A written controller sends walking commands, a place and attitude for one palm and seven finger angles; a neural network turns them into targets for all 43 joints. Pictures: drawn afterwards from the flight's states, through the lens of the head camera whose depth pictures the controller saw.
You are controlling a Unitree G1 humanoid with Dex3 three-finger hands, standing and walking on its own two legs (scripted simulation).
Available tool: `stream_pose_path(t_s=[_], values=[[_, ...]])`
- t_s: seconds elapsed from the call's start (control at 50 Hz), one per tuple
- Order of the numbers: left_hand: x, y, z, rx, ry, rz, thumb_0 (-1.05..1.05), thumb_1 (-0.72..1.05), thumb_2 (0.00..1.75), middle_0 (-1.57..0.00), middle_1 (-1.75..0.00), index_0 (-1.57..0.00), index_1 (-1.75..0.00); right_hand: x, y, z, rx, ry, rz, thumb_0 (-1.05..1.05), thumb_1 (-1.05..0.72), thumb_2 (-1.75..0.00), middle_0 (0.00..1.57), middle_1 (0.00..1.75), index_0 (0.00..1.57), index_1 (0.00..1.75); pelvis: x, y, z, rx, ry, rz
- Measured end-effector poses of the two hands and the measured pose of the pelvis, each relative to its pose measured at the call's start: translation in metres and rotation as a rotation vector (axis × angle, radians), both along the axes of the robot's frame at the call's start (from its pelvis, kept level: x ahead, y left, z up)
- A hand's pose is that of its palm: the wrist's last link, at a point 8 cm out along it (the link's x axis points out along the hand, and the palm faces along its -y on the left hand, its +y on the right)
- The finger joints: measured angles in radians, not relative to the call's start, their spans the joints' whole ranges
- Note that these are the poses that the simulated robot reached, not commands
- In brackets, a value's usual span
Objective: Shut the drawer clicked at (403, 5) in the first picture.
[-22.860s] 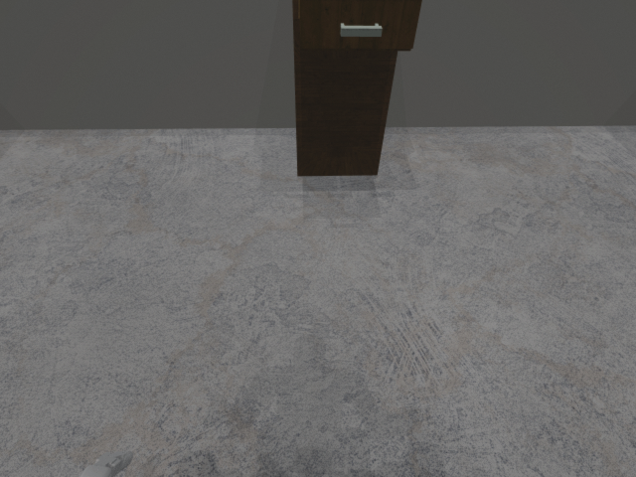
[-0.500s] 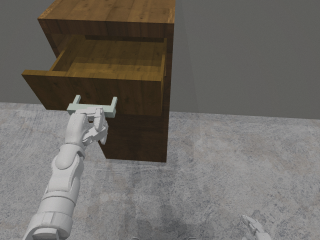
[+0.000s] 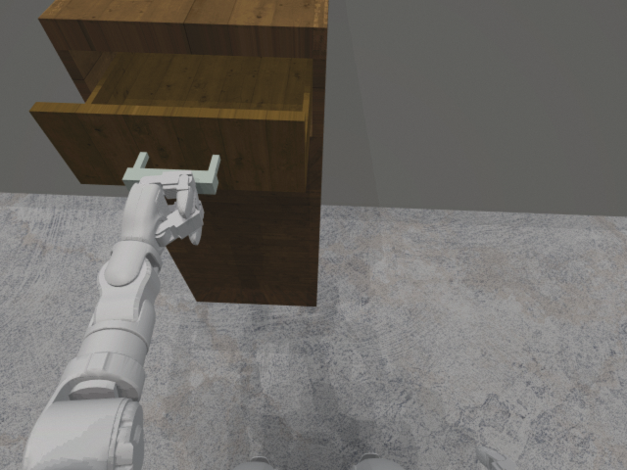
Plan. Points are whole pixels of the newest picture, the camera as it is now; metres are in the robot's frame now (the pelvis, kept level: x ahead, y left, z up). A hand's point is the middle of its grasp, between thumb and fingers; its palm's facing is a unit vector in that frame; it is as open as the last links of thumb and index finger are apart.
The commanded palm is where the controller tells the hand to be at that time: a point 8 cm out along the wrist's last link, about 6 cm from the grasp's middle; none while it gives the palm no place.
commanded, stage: push the drawer shut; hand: left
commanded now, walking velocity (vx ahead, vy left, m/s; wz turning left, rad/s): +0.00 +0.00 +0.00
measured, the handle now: (175, 170) +0.50 +0.20 +0.08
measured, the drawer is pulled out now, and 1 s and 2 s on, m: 0.14 0.02 0.00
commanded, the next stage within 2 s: pull the fist back off the drawer in 1.52 s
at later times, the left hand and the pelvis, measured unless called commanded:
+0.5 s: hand (206, 184) +0.47 +0.15 +0.08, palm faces -0.04 -1.00 -0.02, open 3.4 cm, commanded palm +0.46 +0.20 +0.08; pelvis -0.01 +0.00 -0.01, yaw -1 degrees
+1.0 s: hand (215, 149) +0.54 +0.15 +0.08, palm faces -0.04 -1.00 -0.02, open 3.3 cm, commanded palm +0.53 +0.20 +0.08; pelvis +0.00 +0.01 -0.02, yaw -2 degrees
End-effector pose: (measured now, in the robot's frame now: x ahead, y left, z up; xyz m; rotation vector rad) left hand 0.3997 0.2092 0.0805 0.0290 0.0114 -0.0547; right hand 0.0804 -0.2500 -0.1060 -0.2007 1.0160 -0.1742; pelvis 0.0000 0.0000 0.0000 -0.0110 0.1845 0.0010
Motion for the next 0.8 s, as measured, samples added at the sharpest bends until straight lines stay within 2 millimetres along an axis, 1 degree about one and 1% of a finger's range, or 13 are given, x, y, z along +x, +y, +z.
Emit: stream_pose_path(t_s=[0.16, 0.38, 0.54, 0.8], values=[[0.018, -0.001, 0.002, -0.008, 0.003, 0.003, 0.02, 0.84, 0.92, -1.40, -1.60, -1.40, -1.60, -0.017, -0.003, -0.003, -0.003, 0.042, -0.026, 0.01, -0.91, -0.90, 0.20, 0.30, 0.20, 0.30, -0.001, 0.000, -0.002, -0.001, 0.019, -0.007], [0.039, -0.002, 0.002, -0.013, 0.001, 0.003, 0.03, 0.83, 0.92, -1.40, -1.60, -1.40, -1.60, -0.048, -0.005, -0.008, -0.012, 0.128, -0.062, 0.01, -0.91, -0.90, 0.20, 0.30, 0.20, 0.30, -0.004, 0.001, -0.006, -0.004, 0.047, -0.013], [0.053, -0.007, 0.004, -0.014, -0.001, 0.013, 0.05, 0.87, 0.94, -1.40, -1.60, -1.40, -1.60, -0.069, -0.003, -0.014, -0.011, 0.188, -0.071, 0.01, -0.91, -0.90, 0.20, 0.30, 0.20, 0.30, -0.007, 0.004, -0.010, -0.008, 0.070, -0.010], [0.089, -0.009, 0.004, -0.008, 0.010, 0.015, 0.05, 0.86, 0.95, -1.40, -1.60, -1.40, -1.60, -0.098, -0.002, -0.014, -0.033, 0.265, -0.099, 0.00, -0.91, -0.90, 0.20, 0.30, 0.21, 0.30, -0.010, 0.006, -0.017, -0.018, 0.126, -0.015]])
